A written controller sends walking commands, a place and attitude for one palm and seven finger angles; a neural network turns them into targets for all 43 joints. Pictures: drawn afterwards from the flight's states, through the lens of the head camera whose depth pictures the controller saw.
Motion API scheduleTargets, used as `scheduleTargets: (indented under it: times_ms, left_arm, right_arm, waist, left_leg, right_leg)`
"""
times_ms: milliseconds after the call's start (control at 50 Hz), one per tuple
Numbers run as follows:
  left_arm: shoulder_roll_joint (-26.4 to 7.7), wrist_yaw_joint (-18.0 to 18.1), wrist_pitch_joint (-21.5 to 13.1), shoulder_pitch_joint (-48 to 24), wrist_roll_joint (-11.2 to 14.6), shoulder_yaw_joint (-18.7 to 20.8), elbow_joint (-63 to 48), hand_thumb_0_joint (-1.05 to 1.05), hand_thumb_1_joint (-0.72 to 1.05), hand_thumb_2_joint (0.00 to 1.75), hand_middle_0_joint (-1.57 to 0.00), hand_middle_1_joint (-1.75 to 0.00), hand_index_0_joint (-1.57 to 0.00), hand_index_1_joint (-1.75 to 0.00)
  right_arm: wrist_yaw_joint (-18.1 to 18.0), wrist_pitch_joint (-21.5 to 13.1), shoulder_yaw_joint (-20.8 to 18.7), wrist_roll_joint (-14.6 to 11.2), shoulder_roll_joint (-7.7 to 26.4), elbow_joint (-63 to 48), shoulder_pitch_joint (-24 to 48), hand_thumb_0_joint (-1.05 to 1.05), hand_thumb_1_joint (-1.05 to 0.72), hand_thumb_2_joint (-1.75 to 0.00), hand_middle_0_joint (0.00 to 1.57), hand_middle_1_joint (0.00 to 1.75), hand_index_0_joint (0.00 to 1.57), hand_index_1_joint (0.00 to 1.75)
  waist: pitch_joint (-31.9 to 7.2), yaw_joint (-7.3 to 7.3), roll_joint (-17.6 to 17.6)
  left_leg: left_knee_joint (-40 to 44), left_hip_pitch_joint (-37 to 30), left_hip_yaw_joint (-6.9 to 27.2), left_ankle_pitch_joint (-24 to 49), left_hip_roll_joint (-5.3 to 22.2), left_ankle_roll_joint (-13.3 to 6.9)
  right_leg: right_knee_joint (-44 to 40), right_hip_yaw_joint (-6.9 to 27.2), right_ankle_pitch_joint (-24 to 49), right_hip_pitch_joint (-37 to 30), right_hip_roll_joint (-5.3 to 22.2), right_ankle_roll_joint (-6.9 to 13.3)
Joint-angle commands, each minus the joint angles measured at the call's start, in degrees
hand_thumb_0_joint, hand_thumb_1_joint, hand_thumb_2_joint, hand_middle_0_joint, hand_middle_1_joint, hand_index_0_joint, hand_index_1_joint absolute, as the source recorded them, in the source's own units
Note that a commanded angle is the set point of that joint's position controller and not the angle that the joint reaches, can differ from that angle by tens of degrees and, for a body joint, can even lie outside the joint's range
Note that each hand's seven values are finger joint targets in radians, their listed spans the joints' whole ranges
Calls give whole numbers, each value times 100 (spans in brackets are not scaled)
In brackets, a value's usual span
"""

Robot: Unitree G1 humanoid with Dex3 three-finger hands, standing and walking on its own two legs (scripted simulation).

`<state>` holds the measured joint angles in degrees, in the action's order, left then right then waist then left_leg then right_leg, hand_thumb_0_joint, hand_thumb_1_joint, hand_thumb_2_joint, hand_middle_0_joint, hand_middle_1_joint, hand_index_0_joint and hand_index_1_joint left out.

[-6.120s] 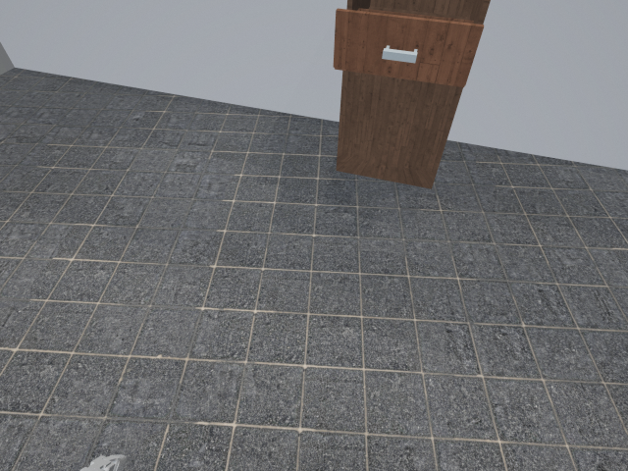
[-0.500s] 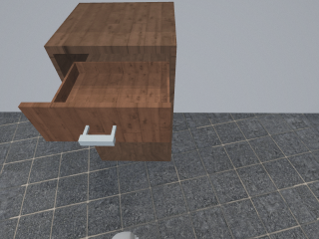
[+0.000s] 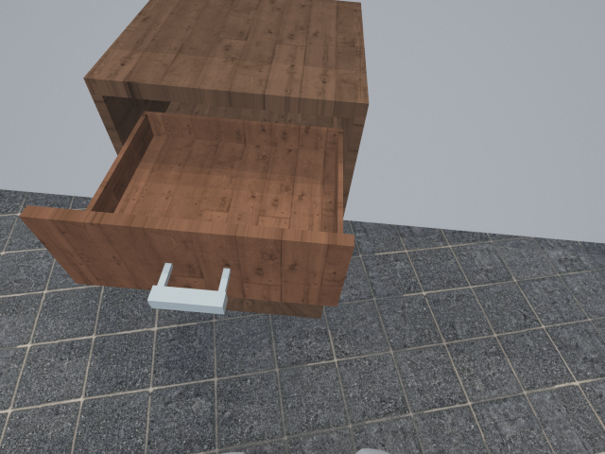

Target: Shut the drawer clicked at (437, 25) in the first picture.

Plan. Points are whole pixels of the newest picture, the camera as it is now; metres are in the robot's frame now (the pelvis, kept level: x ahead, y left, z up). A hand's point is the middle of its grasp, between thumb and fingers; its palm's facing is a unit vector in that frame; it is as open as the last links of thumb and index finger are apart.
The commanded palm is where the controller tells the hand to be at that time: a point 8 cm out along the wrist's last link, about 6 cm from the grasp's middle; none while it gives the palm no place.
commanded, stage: come to a stop and stand still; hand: left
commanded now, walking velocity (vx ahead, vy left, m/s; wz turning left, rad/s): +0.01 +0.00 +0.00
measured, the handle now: (192, 286) +0.33 +0.20 -0.01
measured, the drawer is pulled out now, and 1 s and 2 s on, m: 0.28 0.28 0.28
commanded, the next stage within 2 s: look again from close up in 0.62 s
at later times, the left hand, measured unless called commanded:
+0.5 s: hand out of the picture +0.06 +0.12 -0.16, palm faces +0.00 -0.98 -0.21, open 7.4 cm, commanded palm none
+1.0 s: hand out of the picture -0.01 +0.13 -0.18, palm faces +0.01 -0.98 -0.19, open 7.4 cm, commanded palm none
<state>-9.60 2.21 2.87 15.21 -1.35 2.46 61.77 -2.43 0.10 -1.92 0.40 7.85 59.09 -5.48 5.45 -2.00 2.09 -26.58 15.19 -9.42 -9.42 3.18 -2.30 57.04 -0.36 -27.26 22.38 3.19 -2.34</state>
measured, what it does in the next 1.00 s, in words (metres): steps on the spot: right foot, then left foot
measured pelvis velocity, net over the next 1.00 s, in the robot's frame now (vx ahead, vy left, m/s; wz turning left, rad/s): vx -0.01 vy -0.04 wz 0.00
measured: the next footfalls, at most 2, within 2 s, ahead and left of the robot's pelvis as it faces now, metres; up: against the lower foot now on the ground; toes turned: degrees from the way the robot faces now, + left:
right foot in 0.16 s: +0.05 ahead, -0.15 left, +0.00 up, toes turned +1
left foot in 0.32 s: +0.03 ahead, +0.05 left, +0.00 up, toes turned +5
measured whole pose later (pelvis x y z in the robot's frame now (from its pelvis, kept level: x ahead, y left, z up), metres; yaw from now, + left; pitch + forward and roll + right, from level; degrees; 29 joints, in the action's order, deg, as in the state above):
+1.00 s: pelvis -0.01 -0.04 +0.00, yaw +0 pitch -1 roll +0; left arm -9.1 2.4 -0.2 16.8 -1.1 -0.8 60.8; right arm -0.7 0.2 -1.0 0.3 8.6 65.2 -12.8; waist 2.6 0.0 1.1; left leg -26.3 10.9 -5.4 -14.5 -0.9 -2.7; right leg 26.6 -0.4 -12.9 12.6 1.3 -1.0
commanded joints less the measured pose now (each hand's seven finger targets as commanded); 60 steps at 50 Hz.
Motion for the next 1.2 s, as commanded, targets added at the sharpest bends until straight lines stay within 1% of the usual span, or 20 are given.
scheduleTargets:
  times_ms: [0,40,60,80,100,120,140,160,180,200,260,280,300,320,340,360,440,520,720,1180]
  left_arm:
    - [-254,11,32,541,26,155,-334,0,90,90,-20,-30,-20,-30]
    - [-223,-7,4,419,17,127,-414,0,90,90,-20,-30,-20,-30]
    - [-1066,28,-120,591,-91,-63,-821,0,90,90,-20,-30,-20,-30]
    - [-892,-50,-129,905,-34,9,-826,0,90,90,-20,-30,-20,-30]
    - [-1133,-30,-148,864,-99,41,-913,0,90,90,-20,-30,-20,-30]
    - [-1362,10,-181,374,-108,3,-1146,0,90,90,-20,-30,-20,-30]
    - [-1484,-4,-141,-167,-106,-10,-1277,0,90,90,-20,-30,-20,-30]
    - [-1367,43,-252,-334,-56,-51,-1395,0,90,90,-20,-30,-20,-30]
    - [-1363,108,-311,-447,-32,53,-1478,0,90,90,-20,-30,-20,-30]
    - [-1310,119,-315,-639,-24,60,-1508,0,90,90,-20,-30,-20,-30]
    - [-1161,105,-238,-644,-31,11,-1568,0,90,90,-20,-30,-20,-30]
    - [-1062,103,-211,-556,-9,-15,-1556,0,90,90,-20,-30,-20,-30]
    - [-930,87,-202,-448,19,-60,-1551,0,90,90,-20,-30,-20,-30]
    - [-797,66,-243,-271,56,-95,-1546,0,90,90,-20,-30,-20,-30]
    - [-825,58,-252,-208,60,-100,-1450,0,90,90,-20,-30,-20,-30]
    - [-800,54,-258,-108,40,-117,-1388,0,90,90,-20,-30,-20,-30]
    - [-848,28,-327,-54,68,-124,-1175,0,90,90,-20,-30,-20,-30]
    - [-861,43,-377,-147,66,-118,-1118,0,90,90,-20,-30,-20,-30]
    - [-654,52,-428,156,68,-133,-694,0,90,90,-20,-30,-20,-30]
    - [-385,74,-405,541,41,-209,-86,0,90,90,-20,-30,-20,-30]
  right_arm:
    - [-10,29,-286,71,1012,-261,-308,0,-90,-90,20,30,20,30]
    - [38,53,-315,101,1019,-266,-312,0,-90,-90,20,30,20,30]
    - [-34,61,-294,142,1342,-653,17,0,-90,-90,20,30,20,30]
    - [98,9,-428,110,1346,-866,397,0,-90,-90,20,30,20,30]
    - [165,132,-362,59,972,-1000,273,0,-90,-90,20,30,20,30]
    - [236,260,-280,56,562,-1075,65,0,-90,-90,20,30,20,30]
    - [265,341,-292,56,637,-1013,-69,0,-90,-90,20,30,20,30]
    - [288,363,-246,92,583,-928,-541,0,-90,-90,20,30,20,30]
    - [289,303,-296,95,735,-990,-544,0,-90,-90,20,30,20,30]
    - [285,253,-325,73,873,-1001,-520,0,-90,-90,20,30,20,30]
    - [266,175,-235,47,647,-876,-772,0,-90,-90,20,30,20,30]
    - [252,120,-193,63,646,-801,-888,0,-90,-90,20,30,20,30]
    - [238,62,-171,91,743,-779,-904,0,-90,-90,20,30,20,30]
    - [214,18,-150,118,878,-794,-797,0,-90,-90,20,30,20,30]
    - [210,-17,-141,115,918,-750,-670,0,-90,-90,20,30,20,30]
    - [206,-36,-117,98,929,-722,-595,0,-90,-90,20,30,20,30]
    - [190,29,-91,93,805,-538,-696,0,-90,-90,20,30,20,30]
    - [197,42,-70,87,644,-233,-1035,0,-90,-90,20,30,20,30]
    - [154,-64,-31,40,636,196,-1018,0,-90,-90,20,30,20,30]
    - [95,-140,28,-12,630,602,-1007,0,-90,-90,20,30,20,30]
  waist:
    - [-816,113,-1095]
    - [-717,178,-1386]
    - [-700,-112,-847]
    - [-703,-275,-581]
    - [-402,-190,457]
    - [-119,77,1256]
    - [-414,318,629]
    - [-784,464,814]
    - [-675,410,1329]
    - [-443,439,1383]
    - [-149,464,672]
    - [-67,478,195]
    - [45,409,-480]
    - [-7,252,-821]
    - [-260,185,-1303]
    - [-410,80,-1355]
    - [-397,170,-140]
    - [-408,333,241]
    - [-516,257,-267]
    - [-203,224,-284]
  left_leg:
    - [832,-410,1024,1988,1523,-770]
    - [975,-215,1117,916,1459,-698]
    - [768,-285,1111,-83,1010,-492]
    - [52,501,1094,-1076,1080,-86]
    - [-945,919,532,-1790,188,229]
    - [-1807,1034,587,-1774,-178,392]
    - [-2807,214,641,-1546,-318,367]
    - [-2922,444,714,-1528,-353,336]
    - [-2988,846,904,-1434,-197,245]
    - [-2976,832,930,-1409,-108,218]
    - [-1238,-77,561,-1136,-189,231]
    - [-595,-369,757,-962,-161,171]
    - [-4,-238,1283,-907,140,6]
    - [376,124,1670,-710,505,-167]
    - [643,351,1893,-503,587,-240]
    - [739,428,1872,-327,650,-275]
    - [349,312,1283,-1079,174,-4]
    - [58,-112,973,-759,6,112]
    - [400,-447,1116,-1,264,42]
    - [852,-665,1229,259,337,-30]
  right_leg:
    - [126,29,129,47,24,27]
    - [-624,-143,99,-203,47,78]
    - [-1441,-316,-29,-615,-148,91]
    - [-2552,73,576,-493,35,231]
    - [-3704,1056,174,-262,520,482]
    - [-4487,2051,-903,390,1227,849]
    - [-4403,1637,-699,1099,1141,954]
    - [-4299,1700,-603,468,955,887]
    - [-4096,1673,-179,181,971,933]
    - [-3981,1455,54,265,993,989]
    - [-3634,1017,1,558,818,924]
    - [-3432,928,-83,729,655,762]
    - [-3114,693,48,691,302,557]
    - [-2976,435,567,230,34,389]
    - [-2692,85,905,-294,-59,304]
    - [-2674,1,983,-712,-73,265]
    - [-3450,584,870,-722,252,398]
    - [-3900,893,625,-457,513,499]
    - [-3482,526,1926,-775,315,404]
    - [-3448,329,2065,-884,304,287]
